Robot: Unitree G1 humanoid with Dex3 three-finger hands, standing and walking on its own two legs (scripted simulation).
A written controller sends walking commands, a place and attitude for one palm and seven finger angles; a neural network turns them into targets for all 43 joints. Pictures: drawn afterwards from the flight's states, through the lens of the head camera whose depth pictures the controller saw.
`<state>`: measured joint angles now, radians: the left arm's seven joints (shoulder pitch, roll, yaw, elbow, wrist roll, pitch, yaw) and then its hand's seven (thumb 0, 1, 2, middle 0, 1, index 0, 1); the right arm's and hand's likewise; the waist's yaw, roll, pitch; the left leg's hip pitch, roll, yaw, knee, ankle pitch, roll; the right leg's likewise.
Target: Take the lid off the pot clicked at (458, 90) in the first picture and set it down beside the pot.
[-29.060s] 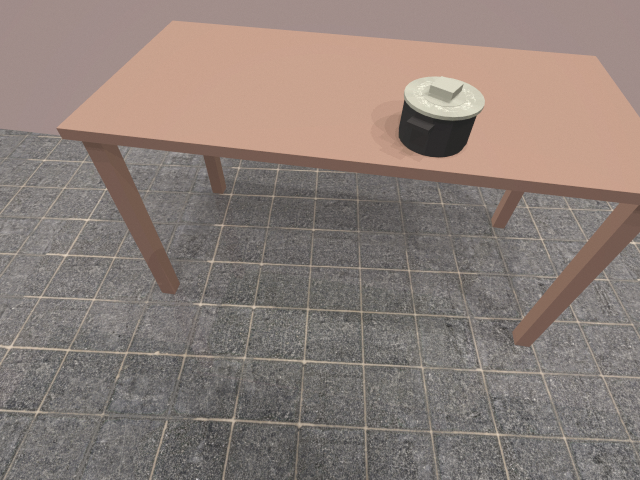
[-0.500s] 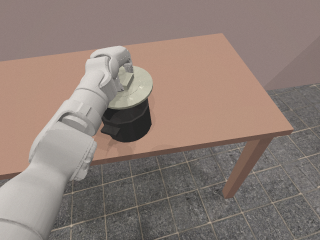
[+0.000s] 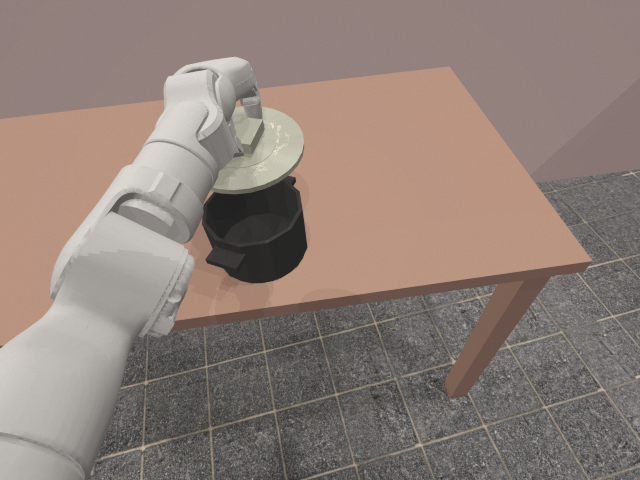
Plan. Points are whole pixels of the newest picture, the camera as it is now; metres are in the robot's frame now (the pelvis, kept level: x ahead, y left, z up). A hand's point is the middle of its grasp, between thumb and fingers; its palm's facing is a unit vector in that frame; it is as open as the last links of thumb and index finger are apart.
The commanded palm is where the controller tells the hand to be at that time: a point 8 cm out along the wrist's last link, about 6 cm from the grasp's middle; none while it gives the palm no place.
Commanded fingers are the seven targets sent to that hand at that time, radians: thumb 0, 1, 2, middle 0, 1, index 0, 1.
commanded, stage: lift the lid straight up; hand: left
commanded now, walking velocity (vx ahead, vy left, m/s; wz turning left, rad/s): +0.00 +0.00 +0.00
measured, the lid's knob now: (239, 134) +0.51 +0.09 +0.18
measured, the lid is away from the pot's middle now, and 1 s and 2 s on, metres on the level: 0.01 0.04 0.14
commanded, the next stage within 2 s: move the lid sideways beside the pot in 0.52 s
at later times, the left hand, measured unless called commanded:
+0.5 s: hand (226, 104) +0.48 +0.09 +0.24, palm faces -0.28 -0.11 -0.95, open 8.6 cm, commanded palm +0.48 +0.10 +0.30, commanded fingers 0.00 0.55 1.03 -0.87 -1.09 -0.74 -1.03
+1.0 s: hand (186, 111) +0.48 +0.13 +0.23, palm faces -0.24 -0.10 -0.97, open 8.6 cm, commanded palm +0.47 +0.15 +0.30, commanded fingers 0.00 0.55 1.03 -0.87 -1.09 -0.74 -1.03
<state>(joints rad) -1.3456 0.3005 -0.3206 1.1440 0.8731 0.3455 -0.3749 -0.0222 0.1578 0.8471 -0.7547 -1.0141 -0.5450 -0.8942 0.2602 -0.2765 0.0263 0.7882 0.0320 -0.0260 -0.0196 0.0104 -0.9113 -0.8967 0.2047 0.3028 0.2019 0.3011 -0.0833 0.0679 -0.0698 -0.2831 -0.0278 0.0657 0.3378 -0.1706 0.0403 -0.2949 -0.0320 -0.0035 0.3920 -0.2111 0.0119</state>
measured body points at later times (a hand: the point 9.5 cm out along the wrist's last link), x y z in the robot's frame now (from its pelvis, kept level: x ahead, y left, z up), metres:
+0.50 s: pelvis +0.00 +0.00 +0.00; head +0.02 -0.04 +0.45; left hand +0.49 +0.09 +0.29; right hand +0.08 -0.25 -0.14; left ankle -0.01 +0.10 -0.75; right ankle -0.01 -0.13 -0.75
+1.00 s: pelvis +0.00 +0.00 +0.00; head +0.02 -0.03 +0.45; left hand +0.49 +0.13 +0.29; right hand +0.07 -0.25 -0.14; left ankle -0.01 +0.10 -0.75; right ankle -0.01 -0.13 -0.75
